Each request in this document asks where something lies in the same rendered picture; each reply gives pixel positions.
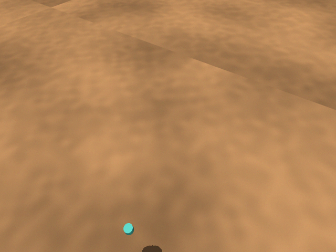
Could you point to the tin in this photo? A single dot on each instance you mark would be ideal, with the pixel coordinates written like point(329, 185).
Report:
point(128, 229)

